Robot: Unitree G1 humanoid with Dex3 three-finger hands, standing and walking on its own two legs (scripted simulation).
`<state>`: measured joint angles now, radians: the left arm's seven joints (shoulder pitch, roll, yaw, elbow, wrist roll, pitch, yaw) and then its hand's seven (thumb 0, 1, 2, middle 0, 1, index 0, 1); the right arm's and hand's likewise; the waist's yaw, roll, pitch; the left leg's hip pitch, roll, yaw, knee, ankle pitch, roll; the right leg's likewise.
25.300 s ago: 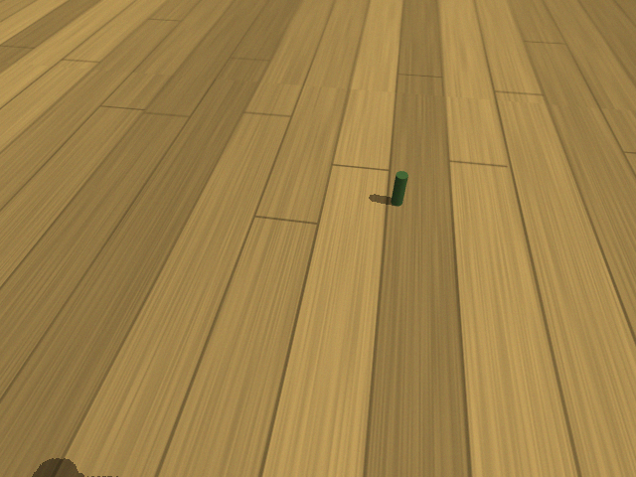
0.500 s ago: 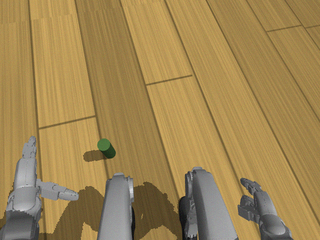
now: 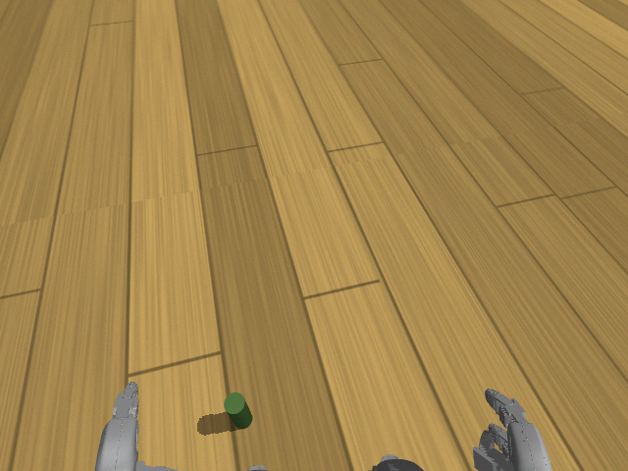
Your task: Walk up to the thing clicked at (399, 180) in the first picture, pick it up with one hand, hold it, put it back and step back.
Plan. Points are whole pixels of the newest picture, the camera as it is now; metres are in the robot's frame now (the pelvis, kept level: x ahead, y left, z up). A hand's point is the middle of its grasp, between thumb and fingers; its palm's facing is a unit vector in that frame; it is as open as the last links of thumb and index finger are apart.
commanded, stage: home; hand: left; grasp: from the side
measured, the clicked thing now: (239, 411) +0.37 +0.20 -0.62
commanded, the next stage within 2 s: stand in 1.80 s
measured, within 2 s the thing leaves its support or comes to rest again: neither
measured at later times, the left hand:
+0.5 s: hand (168, 467) +0.17 +0.18 -0.04, palm faces +0.12 -0.95 -0.29, open 17.5 cm
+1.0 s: hand out of the picture +0.16 +0.18 -0.04, palm faces +0.11 -0.95 -0.29, open 17.5 cm
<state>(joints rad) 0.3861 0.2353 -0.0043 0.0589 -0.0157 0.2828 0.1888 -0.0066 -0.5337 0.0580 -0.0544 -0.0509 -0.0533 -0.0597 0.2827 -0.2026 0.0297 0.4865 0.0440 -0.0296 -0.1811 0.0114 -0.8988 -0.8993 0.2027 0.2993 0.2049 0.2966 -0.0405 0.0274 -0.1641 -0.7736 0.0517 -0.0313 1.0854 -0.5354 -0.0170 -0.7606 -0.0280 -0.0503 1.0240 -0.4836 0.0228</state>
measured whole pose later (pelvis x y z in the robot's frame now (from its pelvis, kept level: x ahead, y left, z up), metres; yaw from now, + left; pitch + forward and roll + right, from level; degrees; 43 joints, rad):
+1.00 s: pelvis -0.01 -0.01 +0.02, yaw +1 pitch +6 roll -2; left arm 0.45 0.21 -0.01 0.01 -0.01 0.28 0.14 -0.01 -0.54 0.05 -0.05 -0.05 -0.05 -0.06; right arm 0.28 -0.20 0.03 0.52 0.02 -0.12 -0.18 0.01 -0.90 -0.90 0.20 0.30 0.20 0.30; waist -0.02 0.03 -0.10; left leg -0.60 0.05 -0.03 0.96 -0.47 -0.03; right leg -0.59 -0.03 -0.06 0.91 -0.43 0.01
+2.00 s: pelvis -0.01 +0.00 +0.02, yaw +1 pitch +7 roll -2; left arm 0.45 0.20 -0.01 0.01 0.00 0.27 0.13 -0.01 -0.49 0.10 -0.08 -0.10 -0.08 -0.10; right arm 0.27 -0.20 0.03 0.52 0.01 -0.13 -0.18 0.01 -0.90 -0.90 0.20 0.30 0.20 0.30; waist -0.01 0.03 -0.10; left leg -0.59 0.05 -0.03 0.95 -0.47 -0.02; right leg -0.58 -0.03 -0.05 0.90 -0.43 0.02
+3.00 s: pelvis -0.02 +0.00 +0.08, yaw +1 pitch -5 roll +0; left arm 0.15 0.32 0.00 1.14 0.03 0.00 0.02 0.01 0.90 0.90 -0.20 -0.30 -0.20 -0.31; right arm 0.15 -0.31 -0.01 1.11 -0.02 0.00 0.00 0.01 -0.90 -0.90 0.20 0.30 0.20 0.30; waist 0.02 0.01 0.06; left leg -0.12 0.00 0.00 0.40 -0.20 -0.01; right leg -0.14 -0.06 -0.05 0.40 -0.18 0.03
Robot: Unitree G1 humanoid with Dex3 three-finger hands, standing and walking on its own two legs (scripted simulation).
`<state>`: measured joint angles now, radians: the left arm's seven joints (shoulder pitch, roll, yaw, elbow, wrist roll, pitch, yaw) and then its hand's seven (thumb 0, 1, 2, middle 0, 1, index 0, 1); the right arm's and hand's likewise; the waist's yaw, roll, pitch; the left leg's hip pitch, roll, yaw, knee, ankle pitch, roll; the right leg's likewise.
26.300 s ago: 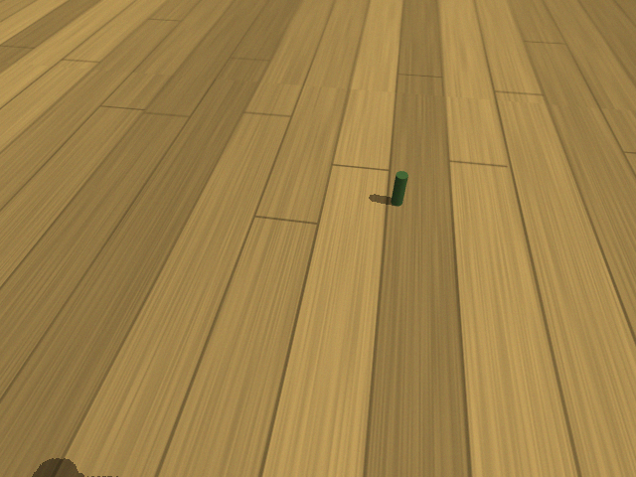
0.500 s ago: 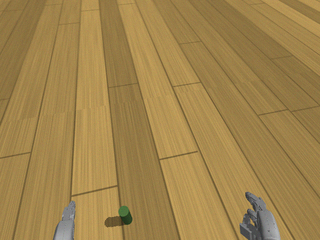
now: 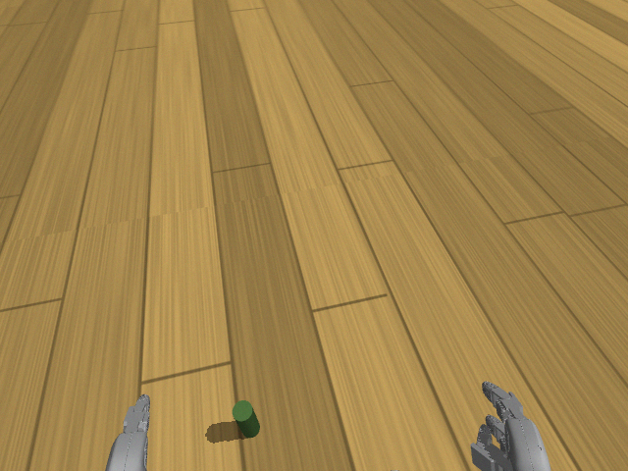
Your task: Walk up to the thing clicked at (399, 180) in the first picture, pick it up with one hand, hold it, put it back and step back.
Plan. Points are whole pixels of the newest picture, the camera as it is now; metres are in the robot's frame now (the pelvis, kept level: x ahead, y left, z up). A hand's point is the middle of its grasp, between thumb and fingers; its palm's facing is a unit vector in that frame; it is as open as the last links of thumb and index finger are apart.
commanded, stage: home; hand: left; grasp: from the side
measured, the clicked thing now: (246, 419) +0.39 +0.20 -0.64
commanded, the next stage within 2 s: stand in 0.80 s
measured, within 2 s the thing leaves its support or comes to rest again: neither
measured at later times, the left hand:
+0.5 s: hand (179, 465) +0.17 +0.18 -0.06, palm faces +0.10 -0.95 -0.28, open 17.5 cm
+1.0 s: hand (178, 463) +0.17 +0.18 -0.06, palm faces +0.10 -0.95 -0.28, open 17.1 cm
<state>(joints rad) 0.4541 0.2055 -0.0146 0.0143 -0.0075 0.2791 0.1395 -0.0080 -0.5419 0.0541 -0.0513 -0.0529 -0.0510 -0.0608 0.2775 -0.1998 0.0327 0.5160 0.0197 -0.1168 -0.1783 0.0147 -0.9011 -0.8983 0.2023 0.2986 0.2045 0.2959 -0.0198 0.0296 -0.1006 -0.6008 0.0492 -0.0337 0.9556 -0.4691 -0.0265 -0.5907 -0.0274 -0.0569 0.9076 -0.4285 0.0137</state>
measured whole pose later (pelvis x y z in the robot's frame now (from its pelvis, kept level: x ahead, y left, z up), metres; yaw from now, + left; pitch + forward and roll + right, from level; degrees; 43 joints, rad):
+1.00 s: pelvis +0.00 +0.00 +0.00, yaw +0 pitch +7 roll -2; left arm 0.45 0.20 -0.01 0.01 0.00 0.27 0.13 -0.01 -0.49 0.10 -0.08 -0.10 -0.08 -0.10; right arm 0.27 -0.20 0.03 0.52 0.01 -0.13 -0.18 0.01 -0.90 -0.90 0.20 0.30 0.20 0.30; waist -0.01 0.03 -0.10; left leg -0.59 0.05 -0.03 0.95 -0.47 -0.02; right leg -0.58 -0.03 -0.05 0.90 -0.43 0.02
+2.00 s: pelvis -0.01 +0.01 +0.06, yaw +1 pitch -5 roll +0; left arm 0.15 0.32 0.00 1.14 0.03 0.00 0.02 0.01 0.90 0.90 -0.20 -0.30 -0.20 -0.31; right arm 0.15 -0.31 -0.01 1.11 -0.02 0.00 0.00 0.01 -0.90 -0.90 0.20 0.30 0.20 0.30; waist 0.02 0.01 0.06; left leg -0.12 0.00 0.00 0.40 -0.20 -0.01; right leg -0.14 -0.06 -0.05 0.40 -0.18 0.03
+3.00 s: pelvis +0.01 +0.00 +0.06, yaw +0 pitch -3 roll +0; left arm 0.10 0.33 0.01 1.16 0.02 -0.01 0.00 0.01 0.90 0.90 -0.20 -0.30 -0.20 -0.30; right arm 0.12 -0.34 0.00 1.15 -0.01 -0.01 0.00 0.01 -0.90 -0.90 0.20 0.30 0.20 0.30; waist 0.01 0.01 0.05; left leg -0.10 0.02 0.00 0.33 -0.18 -0.02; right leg -0.12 -0.04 -0.04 0.34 -0.17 0.02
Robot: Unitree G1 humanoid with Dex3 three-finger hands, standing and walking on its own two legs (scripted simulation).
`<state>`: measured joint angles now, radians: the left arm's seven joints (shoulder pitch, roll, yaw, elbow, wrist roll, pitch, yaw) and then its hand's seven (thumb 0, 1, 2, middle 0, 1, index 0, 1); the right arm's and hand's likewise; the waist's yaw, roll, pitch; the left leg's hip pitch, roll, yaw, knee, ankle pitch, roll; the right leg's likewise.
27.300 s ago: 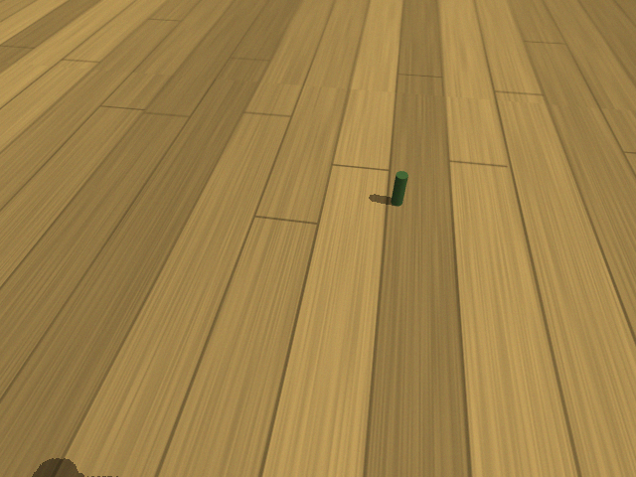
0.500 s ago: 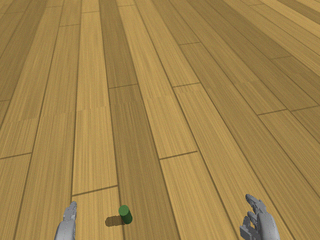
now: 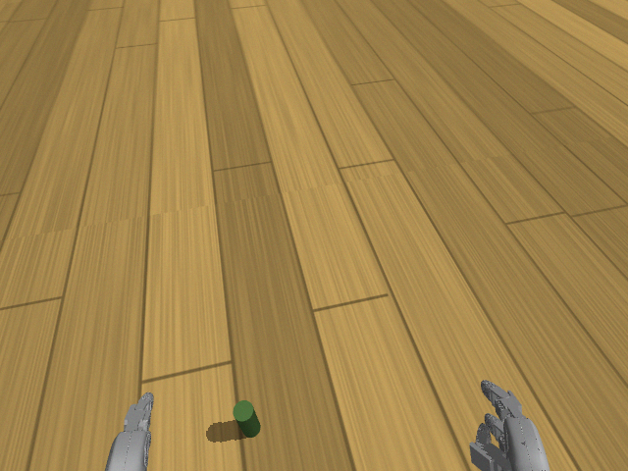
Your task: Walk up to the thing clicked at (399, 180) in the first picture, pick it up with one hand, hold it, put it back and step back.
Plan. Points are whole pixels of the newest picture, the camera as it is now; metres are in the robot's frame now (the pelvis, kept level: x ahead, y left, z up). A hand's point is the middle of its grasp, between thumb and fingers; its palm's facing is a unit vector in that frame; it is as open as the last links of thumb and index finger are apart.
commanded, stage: stand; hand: left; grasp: from the side
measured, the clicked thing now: (247, 419) +0.38 +0.20 -0.64
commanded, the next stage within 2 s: none
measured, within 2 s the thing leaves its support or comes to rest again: neither
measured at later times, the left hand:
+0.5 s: hand out of the picture +0.10 +0.24 -0.12, palm faces -0.02 -0.94 -0.35, open 7.8 cm
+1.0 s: hand out of the picture +0.04 +0.25 -0.10, palm faces +0.00 -0.94 -0.35, open 7.4 cm
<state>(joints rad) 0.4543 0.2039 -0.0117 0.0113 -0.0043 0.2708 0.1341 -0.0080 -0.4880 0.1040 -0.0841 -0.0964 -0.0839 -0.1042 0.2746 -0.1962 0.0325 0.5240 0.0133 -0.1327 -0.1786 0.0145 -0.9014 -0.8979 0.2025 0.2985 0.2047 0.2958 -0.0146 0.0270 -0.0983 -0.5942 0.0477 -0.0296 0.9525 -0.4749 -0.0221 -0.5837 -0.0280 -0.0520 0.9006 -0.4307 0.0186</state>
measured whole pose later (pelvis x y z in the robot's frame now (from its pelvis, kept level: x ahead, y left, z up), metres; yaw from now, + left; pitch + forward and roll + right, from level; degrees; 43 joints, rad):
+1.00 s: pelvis -0.01 +0.01 +0.05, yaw +1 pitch -5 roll +0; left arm 0.15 0.32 0.00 1.14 0.03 0.00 0.02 0.01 0.90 0.90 -0.20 -0.30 -0.20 -0.31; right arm 0.15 -0.31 -0.01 1.11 -0.02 0.00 0.00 0.01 -0.90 -0.90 0.20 0.30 0.20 0.30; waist 0.02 0.01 0.06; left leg -0.12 0.00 0.00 0.40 -0.20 -0.01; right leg -0.14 -0.06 -0.05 0.40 -0.18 0.03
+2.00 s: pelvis +0.00 +0.00 +0.06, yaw +0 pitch -3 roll +0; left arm 0.10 0.33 0.01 1.16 0.02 -0.01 0.00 0.01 0.90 0.90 -0.20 -0.30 -0.20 -0.30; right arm 0.12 -0.34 0.00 1.15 -0.01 -0.01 0.00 0.01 -0.90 -0.90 0.20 0.30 0.20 0.30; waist 0.01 0.01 0.05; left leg -0.10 0.02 0.00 0.33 -0.18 -0.02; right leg -0.12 -0.04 -0.04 0.34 -0.17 0.02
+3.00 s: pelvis -0.09 -0.01 +0.02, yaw -2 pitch -2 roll -1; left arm 0.15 0.35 0.07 0.92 0.03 0.03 0.01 0.01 0.91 0.90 -0.20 -0.30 -0.20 -0.30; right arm 0.08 -0.40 -0.05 0.88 -0.01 0.06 0.00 0.01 -0.90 -0.90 0.20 0.30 0.21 0.30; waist 0.00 0.06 0.18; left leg -0.47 0.06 -0.01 0.75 -0.29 0.00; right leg -0.24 0.05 0.01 0.68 -0.41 -0.02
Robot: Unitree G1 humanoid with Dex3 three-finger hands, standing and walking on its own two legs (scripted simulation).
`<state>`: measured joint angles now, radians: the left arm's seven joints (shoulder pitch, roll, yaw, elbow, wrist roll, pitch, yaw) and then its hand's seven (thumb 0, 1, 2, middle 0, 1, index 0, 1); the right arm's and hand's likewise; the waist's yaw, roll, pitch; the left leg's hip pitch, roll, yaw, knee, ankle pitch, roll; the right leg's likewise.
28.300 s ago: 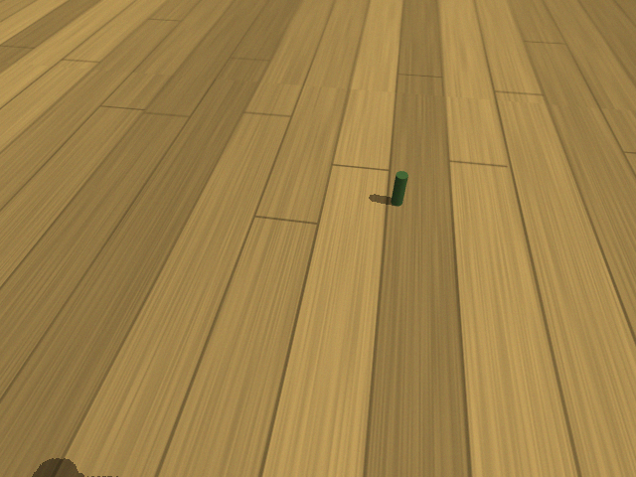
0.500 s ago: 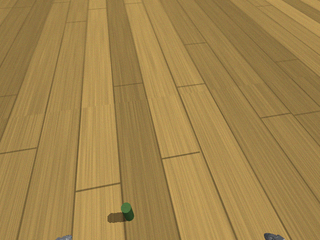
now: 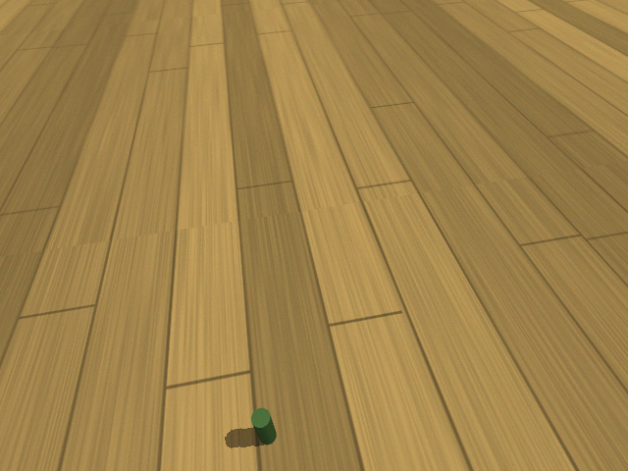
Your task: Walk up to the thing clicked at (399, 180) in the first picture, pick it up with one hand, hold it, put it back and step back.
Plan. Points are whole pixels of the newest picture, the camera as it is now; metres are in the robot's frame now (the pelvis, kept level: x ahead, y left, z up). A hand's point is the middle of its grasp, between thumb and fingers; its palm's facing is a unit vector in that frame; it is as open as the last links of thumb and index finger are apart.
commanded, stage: stand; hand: left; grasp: from the side
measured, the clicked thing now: (264, 427) +0.40 +0.19 -0.70
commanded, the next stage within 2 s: step back in 1.42 s
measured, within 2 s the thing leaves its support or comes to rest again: neither
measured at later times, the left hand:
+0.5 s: hand out of the picture +0.05 +0.24 -0.16, palm faces -0.02 -0.94 -0.34, open 7.4 cm
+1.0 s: hand out of the picture +0.08 +0.24 -0.15, palm faces -0.02 -0.94 -0.34, open 7.4 cm
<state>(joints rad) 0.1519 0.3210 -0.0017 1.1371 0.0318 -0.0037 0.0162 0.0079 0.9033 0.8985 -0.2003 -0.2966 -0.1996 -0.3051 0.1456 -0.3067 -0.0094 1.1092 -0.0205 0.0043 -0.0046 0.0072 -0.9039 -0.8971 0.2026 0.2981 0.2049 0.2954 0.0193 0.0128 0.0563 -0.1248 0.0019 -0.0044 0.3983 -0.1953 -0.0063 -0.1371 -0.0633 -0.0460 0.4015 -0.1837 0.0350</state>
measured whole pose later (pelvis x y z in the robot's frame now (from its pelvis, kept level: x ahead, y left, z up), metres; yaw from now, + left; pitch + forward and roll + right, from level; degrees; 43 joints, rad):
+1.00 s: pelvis +0.01 -0.01 +0.00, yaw -1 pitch -3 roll +0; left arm 0.10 0.33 0.01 1.16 0.02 -0.01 0.00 0.01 0.90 0.90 -0.20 -0.30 -0.20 -0.30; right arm 0.12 -0.34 0.00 1.15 -0.01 -0.01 0.00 0.01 -0.90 -0.90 0.20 0.30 0.20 0.30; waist 0.01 0.01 0.05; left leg -0.10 0.02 0.00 0.33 -0.18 -0.02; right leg -0.12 -0.04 -0.04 0.34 -0.17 0.02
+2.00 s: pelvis -0.08 -0.01 -0.03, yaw -3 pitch -2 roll -1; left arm 0.15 0.35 0.07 0.92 0.03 0.03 0.01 0.01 0.91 0.90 -0.20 -0.30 -0.20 -0.30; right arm 0.08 -0.40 -0.05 0.88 -0.01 0.06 0.00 0.01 -0.90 -0.90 0.20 0.30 0.21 0.30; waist 0.00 0.06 0.18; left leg -0.47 0.06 -0.01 0.75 -0.29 0.00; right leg -0.24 0.05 0.01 0.68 -0.41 -0.02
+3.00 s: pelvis -0.36 -0.01 -0.02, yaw -1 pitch -2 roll +2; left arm 0.14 0.37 0.07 0.78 0.04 0.04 0.03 0.01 0.90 0.90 -0.20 -0.30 -0.20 -0.31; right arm 0.22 -0.42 -0.06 0.88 -0.01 0.07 -0.01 0.01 -0.91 -0.90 0.20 0.30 0.20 0.30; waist 0.00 0.02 0.18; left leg -0.32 -0.06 -0.08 0.87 -0.50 -0.02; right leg -0.37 -0.05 -0.01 0.68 -0.27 0.00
